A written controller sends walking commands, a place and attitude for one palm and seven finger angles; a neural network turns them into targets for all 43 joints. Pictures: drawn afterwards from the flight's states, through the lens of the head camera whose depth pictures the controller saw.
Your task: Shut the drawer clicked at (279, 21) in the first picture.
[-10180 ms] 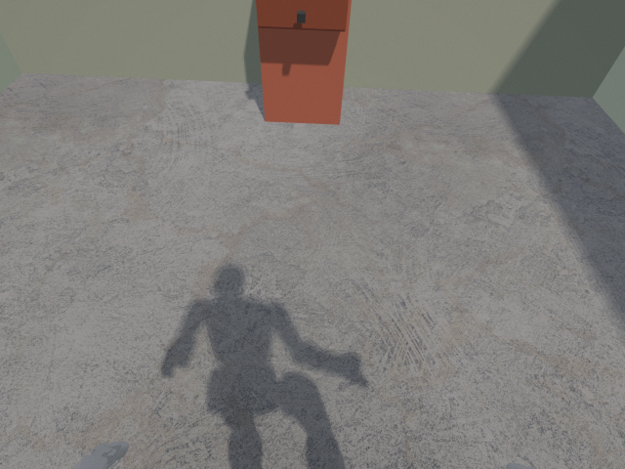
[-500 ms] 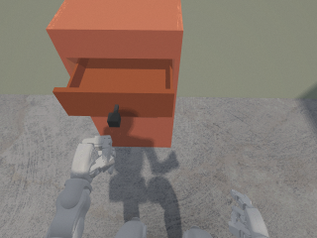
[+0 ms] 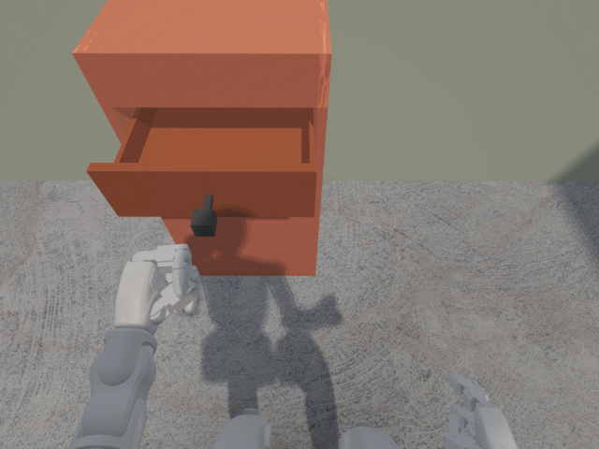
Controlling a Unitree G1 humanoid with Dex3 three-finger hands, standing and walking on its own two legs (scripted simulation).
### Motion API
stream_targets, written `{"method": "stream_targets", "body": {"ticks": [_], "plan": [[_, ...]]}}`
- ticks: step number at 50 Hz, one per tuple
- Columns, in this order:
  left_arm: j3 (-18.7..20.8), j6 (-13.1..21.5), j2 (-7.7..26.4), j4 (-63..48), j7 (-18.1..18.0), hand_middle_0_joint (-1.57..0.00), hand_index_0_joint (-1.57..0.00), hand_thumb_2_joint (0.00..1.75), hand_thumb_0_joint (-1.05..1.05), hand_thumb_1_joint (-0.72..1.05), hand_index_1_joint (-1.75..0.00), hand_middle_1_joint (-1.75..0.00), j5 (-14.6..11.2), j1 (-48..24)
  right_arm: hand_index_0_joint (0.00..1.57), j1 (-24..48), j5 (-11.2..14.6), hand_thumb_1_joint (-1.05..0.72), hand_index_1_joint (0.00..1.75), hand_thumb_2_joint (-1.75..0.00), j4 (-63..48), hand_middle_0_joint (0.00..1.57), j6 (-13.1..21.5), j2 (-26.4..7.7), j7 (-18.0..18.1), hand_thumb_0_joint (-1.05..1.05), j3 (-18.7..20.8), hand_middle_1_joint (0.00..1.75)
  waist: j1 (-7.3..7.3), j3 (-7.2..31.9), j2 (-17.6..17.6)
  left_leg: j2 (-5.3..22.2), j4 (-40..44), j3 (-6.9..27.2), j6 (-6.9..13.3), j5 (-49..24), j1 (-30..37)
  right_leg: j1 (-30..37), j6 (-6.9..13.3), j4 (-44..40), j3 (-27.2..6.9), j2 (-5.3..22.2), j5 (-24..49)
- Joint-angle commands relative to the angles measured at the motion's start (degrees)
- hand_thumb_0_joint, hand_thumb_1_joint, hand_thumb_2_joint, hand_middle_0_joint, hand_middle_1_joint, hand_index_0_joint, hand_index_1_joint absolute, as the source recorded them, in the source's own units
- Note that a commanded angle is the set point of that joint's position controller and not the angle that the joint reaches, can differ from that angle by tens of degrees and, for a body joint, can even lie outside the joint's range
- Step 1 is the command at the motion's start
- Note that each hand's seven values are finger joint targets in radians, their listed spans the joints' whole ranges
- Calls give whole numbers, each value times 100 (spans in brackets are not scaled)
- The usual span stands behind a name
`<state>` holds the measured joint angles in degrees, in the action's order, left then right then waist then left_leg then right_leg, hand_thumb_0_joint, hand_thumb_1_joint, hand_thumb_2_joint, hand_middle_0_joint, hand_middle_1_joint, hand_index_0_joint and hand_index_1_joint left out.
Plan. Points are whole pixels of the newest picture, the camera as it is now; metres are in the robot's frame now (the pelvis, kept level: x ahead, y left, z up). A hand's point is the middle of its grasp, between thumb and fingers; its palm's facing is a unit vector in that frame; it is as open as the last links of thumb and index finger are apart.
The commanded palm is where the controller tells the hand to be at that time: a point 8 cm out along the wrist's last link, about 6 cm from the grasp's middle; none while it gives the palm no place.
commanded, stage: bring the fist close to the handle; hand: left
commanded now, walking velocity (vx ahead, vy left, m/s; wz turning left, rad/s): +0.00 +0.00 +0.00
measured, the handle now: (206, 213) +0.49 +0.20 -0.05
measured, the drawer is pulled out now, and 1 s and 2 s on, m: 0.16 0.16 0.14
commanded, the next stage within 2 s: push the drawer shut in 1.36 s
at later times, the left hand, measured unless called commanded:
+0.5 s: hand (208, 272) +0.35 +0.15 -0.01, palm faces +0.00 -1.00 -0.04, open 3.3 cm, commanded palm +0.34 +0.21 +0.00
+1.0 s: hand (223, 256) +0.41 +0.15 -0.05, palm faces +0.01 -1.00 -0.05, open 3.3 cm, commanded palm +0.38 +0.20 -0.05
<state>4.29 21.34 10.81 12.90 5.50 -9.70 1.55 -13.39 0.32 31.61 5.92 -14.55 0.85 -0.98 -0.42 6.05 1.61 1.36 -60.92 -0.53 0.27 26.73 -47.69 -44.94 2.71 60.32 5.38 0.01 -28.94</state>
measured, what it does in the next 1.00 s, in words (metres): lowers itself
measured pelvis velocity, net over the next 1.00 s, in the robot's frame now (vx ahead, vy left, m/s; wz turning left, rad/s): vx -0.02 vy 0.01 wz -0.03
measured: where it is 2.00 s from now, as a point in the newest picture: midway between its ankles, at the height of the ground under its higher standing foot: outside the picture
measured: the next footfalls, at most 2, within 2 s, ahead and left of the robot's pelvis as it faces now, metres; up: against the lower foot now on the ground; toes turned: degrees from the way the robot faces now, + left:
none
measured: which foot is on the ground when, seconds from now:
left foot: down 0.00-1.00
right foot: down 0.00-1.00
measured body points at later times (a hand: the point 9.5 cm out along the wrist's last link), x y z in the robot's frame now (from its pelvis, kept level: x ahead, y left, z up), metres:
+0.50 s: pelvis -0.01 +0.00 -0.03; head +0.09 +0.00 +0.41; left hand +0.35 +0.21 +0.00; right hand +0.12 -0.25 -0.15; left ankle +0.03 +0.12 -0.67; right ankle +0.01 -0.09 -0.67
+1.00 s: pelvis -0.02 +0.01 -0.07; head +0.12 +0.01 +0.36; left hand +0.40 +0.20 -0.05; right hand +0.09 -0.25 -0.19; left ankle +0.03 +0.12 -0.67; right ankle +0.01 -0.09 -0.67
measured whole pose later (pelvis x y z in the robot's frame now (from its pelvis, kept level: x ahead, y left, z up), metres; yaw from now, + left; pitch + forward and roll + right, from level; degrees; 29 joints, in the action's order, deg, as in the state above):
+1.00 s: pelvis -0.02 +0.01 -0.07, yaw -1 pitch +26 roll -2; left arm 11.6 30.1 13.0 43.6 3.5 -6.2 -27.8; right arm -13.0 -2.0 35.3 2.5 -14.4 -0.7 -0.5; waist -4.2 9.7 1.8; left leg 1.8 -79.2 -1.1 1.4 31.5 -74.0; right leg -71.2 2.2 78.4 4.7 0.4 -33.4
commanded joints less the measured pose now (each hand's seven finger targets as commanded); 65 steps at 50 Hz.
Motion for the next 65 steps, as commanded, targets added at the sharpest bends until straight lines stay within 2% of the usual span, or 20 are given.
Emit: {"method": "stream_targets", "body": {"ticks": [1, 6, 9, 12, 15, 16, 20, 22, 25, 26, 28, 34, 39, 41, 44, 48, 52, 55, 60, 65], "plan": [[158, 238, 463, -721, 193, -140, -140, 90, 0, 90, -160, -160, -100, -1351, 20, 95, 28, -90, 30, -90, -733, 20, 328, -686, 97, 0, 244, 30, -210, 1494, -239, -170, 642, 143, 149, -973, 722, 703, -167, -1013, -531, -73, 1292], [495, 424, 680, -326, 81, -140, -140, 90, 0, 90, -160, -160, -122, -2042, 20, 120, -1, -90, 30, -90, -647, 20, 329, -667, 116, 0, 233, 30, -191, 1470, -403, -165, 427, 143, 137, -742, 342, 491, -169, -891, -615, -49, 906], [542, 658, 670, -348, 9, -140, -140, 90, 0, 90, -160, -160, -43, -2195, 20, 115, -63, -90, 30, -90, -621, 20, 352, -628, 82, 0, 250, 30, -88, 1987, 3, -177, 262, 102, 131, -1012, 415, 500, -151, -612, -627, -35, 1301], [681, 736, 808, -63, -3, -140, -140, 90, 0, 90, -160, -160, 6, -2104, 20, 58, -93, -90, 30, -90, -592, 20, 310, -648, 48, 0, 272, 30, -68, 2164, -37, -165, 130, 85, 132, -1201, 304, 471, -159, -445, -633, -52, 1612], [661, 664, 790, 377, 77, -140, -140, 90, 0, 90, -160, -160, 4, -2358, 20, 10, -73, -90, 30, -90, -530, 20, 233, -687, 36, 0, 268, 30, -156, 1943, -201, -157, 49, 82, 127, -975, -13, 281, -172, -434, -653, -47, 1376], [582, 639, 763, 507, 119, -140, -140, 90, 0, 90, -160, -160, -1, -2501, 20, -22, -70, -90, 30, -90, -529, 20, 215, -703, 48, 0, 267, 30, -259, 1894, -383, -154, -21, 98, 159, -936, -117, 225, -186, -438, -680, -62, 1312], [661, 716, 791, 375, 186, -140, -140, 90, 0, 90, -160, -160, -56, -2847, 20, -73, -59, -90, 30, -90, -500, 20, 192, -718, 65, 0, 308, 30, -192, 2364, -75, -142, -106, 98, 140, -1091, 45, 127, -160, -249, -630, -64, 1474], [763, 803, 863, 404, 163, -140, -140, 90, 0, 90, -160, -160, -89, -2955, 20, -130, -80, -90, 30, -90, -455, 20, 191, -723, 69, 0, 321, 30, -185, 2534, -152, -123, -182, 128, 138, -1176, 26, 85, -163, -147, -603, -82, 1541], [802, 921, 859, 651, 125, -140, -140, 90, 0, 90, -160, -160, -73, -3104, 20, -174, -99, -90, 30, -90, -353, 20, 177, -725, 50, 0, 328, 30, -240, 2472, -219, -127, -301, 133, 140, -1090, -194, -59, -174, -55, -609, -92, 1468], [940, 964, 1040, 721, 96, -140, -140, 90, 0, 90, -160, -160, -38, -3148, 20, -201, -113, -90, 30, -90, -340, 20, 163, -758, 59, 0, 334, 30, -243, 2487, -266, -123, -354, 155, 153, -1126, -266, -128, -156, 27, -579, -108, 1477], [881, 991, 968, 955, 91, -140, -140, 90, 0, 90, -160, -160, 23, -3301, 20, -202, -108, -90, 30, -90, -295, 20, 122, -749, 37, 0, 332, 30, -265, 2381, -111, -125, -388, 143, 133, -970, -336, -387, -157, 73, -568, -97, 1291], [755, 1008, 835, 1133, 66, -140, -140, 90, 0, 90, -160, -160, 98, -3626, 20, -314, -132, -90, 30, -90, -279, 20, 23, -793, -22, 0, 367, 30, -304, 2743, 200, -99, -501, 240, 91, -1211, -93, -808, -118, 340, -431, -124, 1400], [921, 1116, 962, 1338, -48, -140, -140, 90, 0, 90, -160, -160, 110, -3855, 20, -349, -154, -90, 30, -90, -221, 20, -45, -835, -37, 0, 390, 30, -370, 2862, -53, -87, -641, 292, 93, -1166, -274, -983, -132, 470, -408, -139, 1307], [1009, 1157, 1078, 1491, -115, -140, -140, 90, 0, 90, -160, -160, 176, -4076, 20, -380, -176, -90, 30, -90, -203, 20, -71, -837, -43, 0, 377, 30, -386, 2797, 62, -104, -716, 303, 97, -1055, -446, -1127, -119, 558, -407, -148, 1188], [878, 1232, 904, 1761, -194, -140, -140, 90, 0, 90, -160, -160, 271, -4417, 20, -380, -196, -90, 30, -90, -139, 20, -119, -823, -66, 0, 371, 30, -501, 2725, 85, -95, -794, 342, 87, -910, -479, -1476, -129, 628, -374, -148, 979], [835, 1323, 883, 1971, -219, -140, -140, 90, 0, 90, -160, -160, 348, -4845, 20, -450, -224, -90, 30, -90, -93, 20, -156, -850, -89, 0, 387, 30, -556, 3019, 336, -81, -932, 416, 59, -975, -343, -1833, -112, 801, -342, -157, 903], [1176, 1308, 1242, 1507, -219, -140, -140, 90, 0, 90, -160, -160, 262, -4508, 20, -525, -220, -90, 30, -90, -228, 20, -234, -907, -120, 0, 433, 30, -324, 3907, 387, -76, -914, 408, 28, -1593, 77, -1351, -92, 871, -350, -176, 1440], [1048, 1116, 1070, 1587, -214, -140, -140, 90, 0, 90, -160, -160, 218, -4264, 20, -507, -170, -90, 30, -90, -248, 20, -340, -836, -137, 0, 401, 30, -385, 3501, 45, -84, -854, 328, 72, -1438, -287, -1065, -140, 729, -389, -175, 1522], [1105, 994, 1132, 1757, -249, -140, -140, 90, 0, 90, -160, -160, 223, -4225, 20, -499, -122, -90, 30, -90, -259, 20, -442, -801, -82, 0, 368, 30, -459, 2854, -405, -123, -827, 203, 151, -841, -1006, -811, -184, 503, -528, -158, 1213], [919, 1269, 1024, 1648, -160, -140, -140, 90, 0, 90, -160, -160, 227, -4524, 20, -488, -147, -90, 30, -90, -188, 20, -377, -763, -48, 0, 354, 30, -515, 2897, -2, -134, -907, 170, 144, -765, -878, -958, -165, 491, -587, -144, 1102]]}}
